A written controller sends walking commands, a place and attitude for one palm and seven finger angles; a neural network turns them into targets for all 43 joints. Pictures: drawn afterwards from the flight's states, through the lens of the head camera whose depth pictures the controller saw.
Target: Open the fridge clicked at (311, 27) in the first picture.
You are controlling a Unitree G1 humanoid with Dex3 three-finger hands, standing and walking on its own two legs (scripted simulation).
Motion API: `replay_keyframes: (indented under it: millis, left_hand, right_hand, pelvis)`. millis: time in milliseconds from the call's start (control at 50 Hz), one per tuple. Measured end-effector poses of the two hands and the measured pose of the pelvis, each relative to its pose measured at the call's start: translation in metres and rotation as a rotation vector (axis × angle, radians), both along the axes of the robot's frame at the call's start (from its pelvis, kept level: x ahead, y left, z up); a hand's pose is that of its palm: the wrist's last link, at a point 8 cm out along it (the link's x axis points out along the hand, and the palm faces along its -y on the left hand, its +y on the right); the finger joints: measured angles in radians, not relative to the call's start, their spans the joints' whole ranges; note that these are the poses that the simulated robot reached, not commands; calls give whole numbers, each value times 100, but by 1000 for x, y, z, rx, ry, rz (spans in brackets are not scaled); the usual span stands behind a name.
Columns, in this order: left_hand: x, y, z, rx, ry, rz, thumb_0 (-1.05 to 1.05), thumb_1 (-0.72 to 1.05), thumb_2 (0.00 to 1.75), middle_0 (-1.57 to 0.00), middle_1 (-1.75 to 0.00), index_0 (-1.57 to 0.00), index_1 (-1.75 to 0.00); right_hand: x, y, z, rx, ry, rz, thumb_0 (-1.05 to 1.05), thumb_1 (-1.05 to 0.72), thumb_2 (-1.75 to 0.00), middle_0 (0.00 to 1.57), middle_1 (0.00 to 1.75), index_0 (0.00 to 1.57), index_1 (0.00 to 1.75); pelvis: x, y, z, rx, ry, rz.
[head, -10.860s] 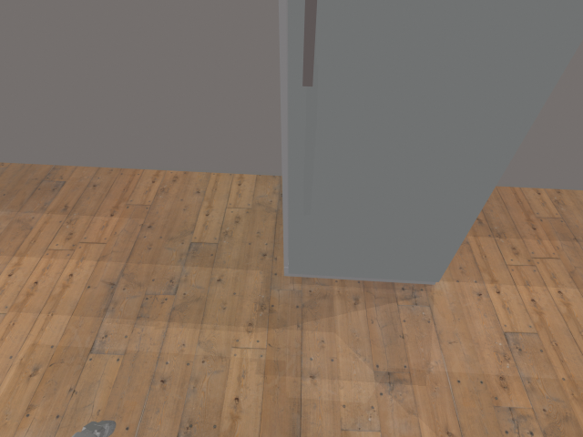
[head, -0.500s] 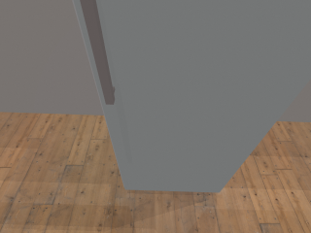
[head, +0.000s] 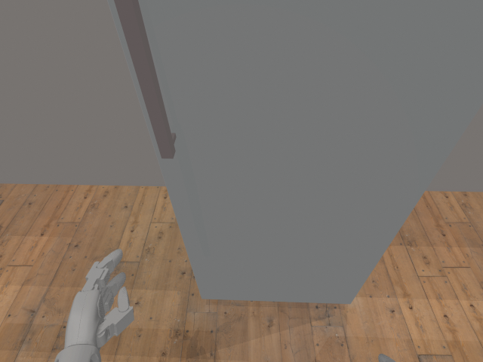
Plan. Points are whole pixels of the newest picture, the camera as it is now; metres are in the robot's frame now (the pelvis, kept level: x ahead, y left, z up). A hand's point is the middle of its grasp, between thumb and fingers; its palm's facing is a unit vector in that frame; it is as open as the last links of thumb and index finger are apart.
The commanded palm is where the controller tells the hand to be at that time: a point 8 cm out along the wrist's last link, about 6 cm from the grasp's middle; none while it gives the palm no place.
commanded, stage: raise the hand to about handle height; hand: left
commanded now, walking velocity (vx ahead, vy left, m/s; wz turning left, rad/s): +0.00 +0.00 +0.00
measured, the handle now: (149, 63) +0.46 +0.14 +0.29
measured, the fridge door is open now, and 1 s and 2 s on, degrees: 0 0 0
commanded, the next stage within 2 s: move the hooked fingers beside the handle in 1.90 s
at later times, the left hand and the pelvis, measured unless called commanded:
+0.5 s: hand (111, 301) +0.20 +0.18 +0.08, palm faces -0.03 -0.99 -0.11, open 10.3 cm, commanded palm +0.16 +0.25 +0.09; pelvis -0.02 -0.04 -0.01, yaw +1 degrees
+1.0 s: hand (27, 234) +0.24 +0.26 +0.18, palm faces +0.06 -0.99 -0.12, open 13.2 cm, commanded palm +0.20 +0.30 +0.20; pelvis -0.01 +0.01 +0.01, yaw +0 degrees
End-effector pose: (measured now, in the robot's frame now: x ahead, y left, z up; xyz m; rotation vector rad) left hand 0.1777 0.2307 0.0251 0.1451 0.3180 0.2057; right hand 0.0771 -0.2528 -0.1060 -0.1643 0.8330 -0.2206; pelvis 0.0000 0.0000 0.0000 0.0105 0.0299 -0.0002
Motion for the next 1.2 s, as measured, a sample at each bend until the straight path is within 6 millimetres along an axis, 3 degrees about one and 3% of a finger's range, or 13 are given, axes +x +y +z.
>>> replay_keyframes:
  millis: [40, 100, 200, 260, 320, 360, 460, 540, 680, 820, 980, 1100, 1200]
  left_hand:
    - [19, -16, 21, -52, -206, -94, 3, 85, 86, -20, -37, -20, -36]
    - [19, -37, 21, -117, -348, -248, 2, 77, 83, -20, -40, -20, -40]
    - [-20, -31, -9, -142, -230, -228, 1, 64, 79, -22, -48, -22, -47]
    - [-46, -12, -5, -95, -221, -110, 2, 57, 76, -23, -52, -23, -51]
    - [-55, 2, 17, -37, -318, -61, 2, 49, 73, -23, -56, -23, -56]
    - [-51, 5, 32, -20, -379, -86, 2, 45, 71, -23, -59, -23, -59]
    - [-15, 4, 54, -30, -353, -230, 2, 33, 66, -24, -67, -24, -66]
    - [10, 15, 67, -48, -297, -247, 1, 23, 62, -25, -73, -25, -72]
    - [24, 37, 96, -50, -364, -208, 1, 7, 55, -26, -83, -26, -83]
    - [31, 52, 116, -40, -380, -222, 1, -9, 48, -27, -94, -27, -93]
    - [34, 80, 158, -4, -445, -190, 0, -28, 40, -29, -106, -28, -105]
    - [35, 98, 181, 6, -422, -172, 0, -41, 34, -29, -114, -29, -113]
    - [37, 106, 203, 25, -425, -175, 0, -46, 32, -30, -118, -30, -117]
  right_hand:
    - [26, -11, 9, -19, -105, 16, 2, -91, -90, 20, 30, 20, 30]
    - [61, -26, 27, -41, -235, 41, 1, -91, -90, 20, 30, 20, 30]
    - [102, -37, 55, -79, -372, 84, 1, -91, -90, 20, 30, 19, 30]
    - [113, -35, 60, -87, -399, 121, 1, -90, -90, 20, 30, 19, 30]
    - [115, -27, 54, -79, -381, 171, 1, -90, -90, 20, 30, 19, 30]
    - [111, -21, 45, -62, -349, 196, 1, -90, -90, 20, 30, 19, 30]
    - [88, -10, 24, -4, -259, 186, 1, -90, -90, 20, 30, 20, 30]
    - [66, -9, 19, 27, -225, 126, 1, -90, -90, 21, 30, 20, 30]
    - [47, -17, 26, -13, -212, 73, 1, -90, -90, 21, 30, 20, 30]
    - [64, -7, 48, -65, -274, 87, 2, -90, -90, 20, 30, 20, 30]
    - [102, 36, 71, -23, -377, 176, 1, -90, -90, 20, 30, 20, 30]
    - [118, 68, 76, 29, -391, 248, 1, -90, -90, 20, 30, 20, 30]
    - [119, 81, 75, 55, -371, 280, 1, -90, -90, 20, 30, 20, 30]
  pelvis:
    - [-6, -5, -7, -2, 33, -8]
    - [-14, -14, -18, 0, 62, -21]
    - [-20, -29, -29, 1, 62, -16]
    - [-20, -37, -29, -11, 49, 3]
    - [-21, -42, -28, -27, 34, 29]
    - [-22, -44, -26, -35, 22, 41]
    - [-21, -43, -18, -34, 7, 38]
    - [-16, -39, -10, -21, 8, 13]
    - [-7, -23, -2, -17, -2, -14]
    - [-6, -6, 4, -24, -36, -9]
    - [-9, 6, 9, -28, -75, 5]
    - [-14, 11, 12, -29, -93, 19]
    - [-18, 12, 13, -28, -102, 27]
